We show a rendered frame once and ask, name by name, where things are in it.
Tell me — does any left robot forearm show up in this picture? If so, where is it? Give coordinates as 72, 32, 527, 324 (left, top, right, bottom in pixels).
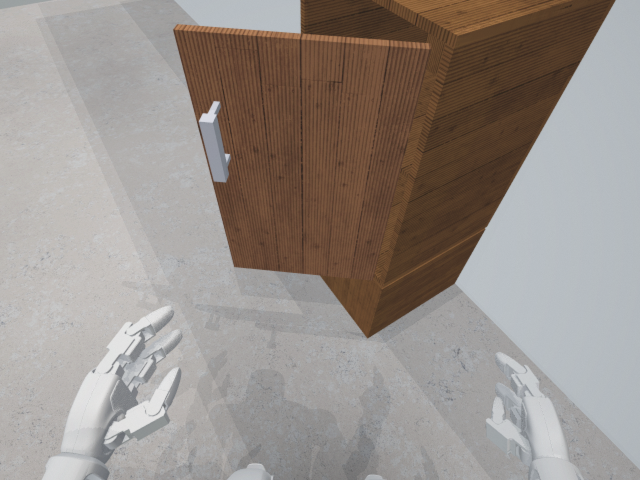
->
42, 453, 110, 480

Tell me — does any handle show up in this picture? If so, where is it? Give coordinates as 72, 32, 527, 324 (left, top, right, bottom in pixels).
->
199, 101, 231, 182

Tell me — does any cupboard door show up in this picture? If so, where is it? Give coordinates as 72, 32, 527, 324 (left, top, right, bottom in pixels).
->
173, 24, 431, 281

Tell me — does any right robot hand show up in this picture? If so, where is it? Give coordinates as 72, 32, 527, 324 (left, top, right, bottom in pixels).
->
486, 352, 571, 467

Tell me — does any left robot hand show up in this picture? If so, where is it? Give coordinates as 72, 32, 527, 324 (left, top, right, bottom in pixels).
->
60, 306, 183, 464

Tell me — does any right robot forearm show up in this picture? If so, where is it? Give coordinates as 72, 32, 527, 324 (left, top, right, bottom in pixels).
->
528, 457, 584, 480

